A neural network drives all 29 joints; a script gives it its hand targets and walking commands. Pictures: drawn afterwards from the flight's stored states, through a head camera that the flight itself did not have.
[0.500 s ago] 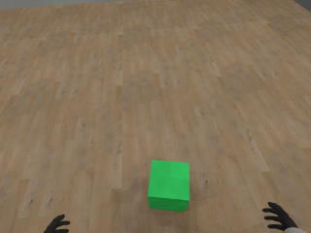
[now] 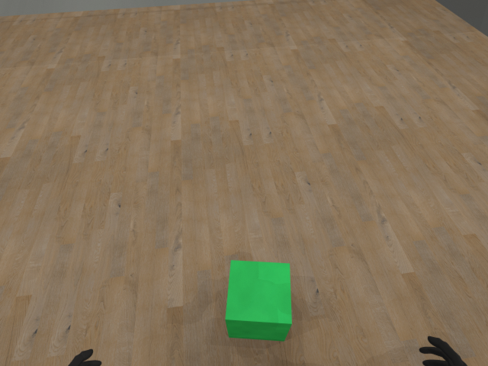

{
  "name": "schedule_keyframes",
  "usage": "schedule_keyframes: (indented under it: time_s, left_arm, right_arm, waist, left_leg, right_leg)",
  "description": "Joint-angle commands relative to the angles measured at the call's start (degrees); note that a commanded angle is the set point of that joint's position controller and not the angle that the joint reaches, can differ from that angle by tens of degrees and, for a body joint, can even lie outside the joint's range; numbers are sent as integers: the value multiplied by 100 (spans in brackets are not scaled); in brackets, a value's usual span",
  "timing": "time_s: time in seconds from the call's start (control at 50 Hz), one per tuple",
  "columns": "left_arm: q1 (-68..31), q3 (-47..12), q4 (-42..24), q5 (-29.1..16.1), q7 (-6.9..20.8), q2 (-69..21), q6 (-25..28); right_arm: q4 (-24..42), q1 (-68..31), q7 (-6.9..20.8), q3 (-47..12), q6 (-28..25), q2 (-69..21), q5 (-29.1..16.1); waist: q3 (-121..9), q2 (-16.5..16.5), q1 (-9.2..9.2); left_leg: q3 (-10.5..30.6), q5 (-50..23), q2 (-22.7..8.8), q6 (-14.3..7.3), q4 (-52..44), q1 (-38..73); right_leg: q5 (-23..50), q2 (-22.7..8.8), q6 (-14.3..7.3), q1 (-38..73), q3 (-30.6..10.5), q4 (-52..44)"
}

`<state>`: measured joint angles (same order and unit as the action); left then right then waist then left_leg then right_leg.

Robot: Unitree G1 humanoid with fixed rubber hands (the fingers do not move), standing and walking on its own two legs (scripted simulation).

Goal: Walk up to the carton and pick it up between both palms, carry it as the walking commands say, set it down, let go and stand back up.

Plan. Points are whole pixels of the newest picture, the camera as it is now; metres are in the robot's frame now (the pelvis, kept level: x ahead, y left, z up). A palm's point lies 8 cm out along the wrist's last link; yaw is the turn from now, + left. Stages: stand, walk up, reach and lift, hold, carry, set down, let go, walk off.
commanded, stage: walk up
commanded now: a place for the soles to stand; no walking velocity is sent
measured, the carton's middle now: (258, 301) +0.41 -0.02 -0.66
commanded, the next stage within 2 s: reach and lift in 0.44 s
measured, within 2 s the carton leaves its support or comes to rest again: neither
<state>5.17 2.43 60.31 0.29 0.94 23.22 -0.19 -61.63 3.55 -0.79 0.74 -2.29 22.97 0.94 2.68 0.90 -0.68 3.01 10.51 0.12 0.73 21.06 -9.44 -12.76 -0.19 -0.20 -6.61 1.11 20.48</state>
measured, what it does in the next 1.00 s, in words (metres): stands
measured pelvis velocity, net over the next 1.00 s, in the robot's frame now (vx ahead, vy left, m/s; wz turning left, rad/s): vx -0.02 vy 0.01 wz -0.04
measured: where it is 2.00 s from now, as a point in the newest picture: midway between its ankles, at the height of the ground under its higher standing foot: outside the picture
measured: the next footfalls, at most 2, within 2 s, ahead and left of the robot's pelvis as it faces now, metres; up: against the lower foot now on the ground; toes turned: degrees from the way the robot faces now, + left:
none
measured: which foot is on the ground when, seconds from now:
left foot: down 0.00-1.00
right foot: down 0.00-1.00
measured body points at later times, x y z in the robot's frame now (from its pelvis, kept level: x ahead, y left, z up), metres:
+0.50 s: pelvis +0.00 +0.00 +0.00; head +0.03 +0.00 +0.45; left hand +0.14 +0.31 -0.11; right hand +0.14 -0.32 -0.10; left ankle +0.01 +0.13 -0.75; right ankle -0.02 -0.12 -0.75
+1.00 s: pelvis -0.02 +0.01 -0.05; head +0.11 +0.00 +0.38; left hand +0.25 +0.26 -0.14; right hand +0.24 -0.28 -0.14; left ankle +0.01 +0.13 -0.75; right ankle -0.02 -0.12 -0.75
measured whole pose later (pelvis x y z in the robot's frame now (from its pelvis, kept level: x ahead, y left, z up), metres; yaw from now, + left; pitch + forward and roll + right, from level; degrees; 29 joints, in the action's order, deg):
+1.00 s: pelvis -0.02 +0.01 -0.05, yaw -2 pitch +12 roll +0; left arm -10.1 8.0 33.5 -0.3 -0.3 14.3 -13.1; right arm -37.9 -12.9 4.0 8.9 11.2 19.1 1.7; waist 4.6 -0.4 0.0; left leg 0.2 20.4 0.6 0.1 47.7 -39.6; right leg -22.6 -0.4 1.2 -38.2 -1.7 48.5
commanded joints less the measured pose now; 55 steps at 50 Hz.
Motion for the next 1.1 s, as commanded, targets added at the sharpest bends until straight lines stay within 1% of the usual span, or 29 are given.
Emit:
schedule_keyframes:
  time_s: [0.0, 0.16, 0.42, 0.44, 0.46, 0.48, 0.5, 0.52, 0.54, 0.56, 0.58, 0.62, 0.66, 0.72, 0.76, 0.82, 0.88, 0.92, 1.0, 1.04, 1.08]
  left_arm:
    - [-171, 172, -253, -7, -31, 994, 46]
    - [-210, 176, -277, -3, -40, 986, 33]
    - [-220, 188, -309, 9, -41, 986, 26]
    - [-1124, 667, -2319, 134, 149, 486, -123]
    - [-745, 755, -2770, 311, 251, 504, -419]
    - [-557, 778, -2749, 440, 298, 677, -723]
    - [-374, 849, -2855, 554, 336, 771, -923]
    - [-198, 839, -2882, 612, 349, 660, -1106]
    - [-47, 842, -2936, 634, 352, 522, -1226]
    - [12, 903, -3028, 599, 351, 448, -1258]
    - [18, 963, -3149, 597, 341, 422, -1247]
    - [-83, 979, -3360, 502, 294, 347, -1217]
    - [-216, 923, -3467, 362, 239, 263, -1176]
    - [-541, 865, -3565, 248, 169, 154, -1161]
    - [-790, 841, -3572, 193, 116, 64, -1191]
    - [-1007, 774, -3444, 83, 18, -82, -1234]
    - [-1227, 703, -3243, -38, -86, -191, -1231]
    - [-1528, 709, -3157, -82, -147, -217, -1215]
    - [-2256, 860, -3011, -42, -214, -181, -1254]
    - [-2640, 889, -3006, -36, -237, -207, -1300]
    - [-3112, 889, -2998, -48, -251, -271, -1349]
  right_arm:
    - [259, -208, -34, 191, -41, 1042, -5]
    - [289, -224, -39, 203, -23, 1028, -2]
    - [321, -212, -38, 200, -16, 1022, 4]
    - [2331, -723, 284, 606, 371, 279, -77]
    - [2666, -379, 362, 505, 722, 206, 19]
    - [2645, -209, 378, 723, 995, 424, 196]
    - [2857, -67, 372, 858, 1134, 599, 316]
    - [2997, -31, 360, 1025, 1235, 673, 437]
    - [3131, 45, 372, 1121, 1318, 701, 531]
    - [3208, 128, 412, 1198, 1360, 701, 529]
    - [3264, 188, 457, 1205, 1368, 678, 509]
    - [3328, 82, 525, 1120, 1360, 614, 396]
    - [3377, -174, 565, 1033, 1334, 563, 314]
    - [3445, -625, 564, 999, 1280, 559, 205]
    - [3393, -861, 552, 1018, 1281, 562, 152]
    - [3192, -1077, 524, 1059, 1308, 555, 116]
    - [2919, -1380, 485, 1070, 1286, 579, 94]
    - [2805, -1738, 460, 1071, 1261, 564, 79]
    - [2728, -2497, 434, 1073, 1318, 456, 58]
    - [2703, -2854, 427, 1119, 1374, 453, 58]
    - [2665, -3288, 430, 1181, 1419, 457, 52]
  waist:
    - [-536, -103, 5]
    - [-505, -63, 6]
    - [-451, -77, 10]
    - [-128, -19, 100]
    - [183, 17, -71]
    - [499, 182, -70]
    - [573, 280, -82]
    - [504, 277, -84]
    - [249, 216, -50]
    - [-92, 48, 32]
    - [-325, -15, 58]
    - [-577, -142, 20]
    - [-696, -205, -21]
    - [-906, -161, -41]
    - [-1167, -156, -1]
    - [-1672, -163, 87]
    - [-2015, -170, 136]
    - [-2153, -115, 120]
    - [-2374, 47, 12]
    - [-2486, 54, 9]
    - [-2549, 33, 45]
  left_leg:
    - [375, -1351, -669, -253, -150, 259]
    - [317, -1406, -678, -252, -177, 322]
    - [255, -1273, -698, -245, -257, 378]
    - [-442, -263, 286, 27, 338, -180]
    - [-567, -56, 270, -23, 348, -188]
    - [-548, 79, 271, -18, 400, -99]
    - [-513, 110, 300, -46, 477, 132]
    - [-488, 80, 273, -32, 521, 296]
    - [-548, 4, 277, -4, 519, 361]
    - [-589, -94, 309, 16, 610, 409]
    - [-588, -253, 315, 19, 639, 417]
    - [-539, -560, 284, 23, 734, 291]
    - [-490, -777, 241, 46, 926, -66]
    - [-401, -1057, 249, 108, 1405, -456]
    - [-379, -1288, 246, 164, 1726, -620]
    - [-318, -1890, 226, 217, 2102, -698]
    - [-241, -2298, 207, 230, 2354, -730]
    - [-218, -2149, 194, 214, 2464, -919]
    - [-305, -1210, 213, 149, 2541, -1706]
    - [-334, -794, 209, 128, 2563, -1962]
    - [-338, -409, 187, 127, 2612, -2189]
  right_leg:
    - [1033, -714, -251, 98, -467, -274]
    - [1117, -707, -259, 135, -477, -295]
    - [1056, -682, -263, 144, -540, -360]
    - [216, 54, 202, -1047, -48, 177]
    - [-155, 36, 160, -1058, 73, 85]
    - [-380, 3, 120, -1345, 83, -56]
    - [-504, -27, 74, -1537, 76, -142]
    - [-506, -24, 26, -1597, 65, -135]
    - [-411, 1, 35, -1497, 109, -60]
    - [-240, 32, 56, -1218, 98, 113]
    - [-14, 78, 87, -1005, 93, 267]
    - [325, 180, 159, -806, 77, 566]
    - [578, 278, 230, -813, 87, 941]
    - [897, 280, 221, -1200, 45, 1466]
    - [1118, 276, 212, -1521, 37, 1773]
    - [1539, 296, 199, -2007, 54, 2105]
    - [1646, 309, 187, -2527, 76, 2290]
    - [1498, 284, 198, -2820, 61, 2390]
    - [958, 226, 240, -3067, -2, 2520]
    - [635, 223, 244, -3204, -7, 2559]
    - [295, 221, 235, -3429, 12, 2612]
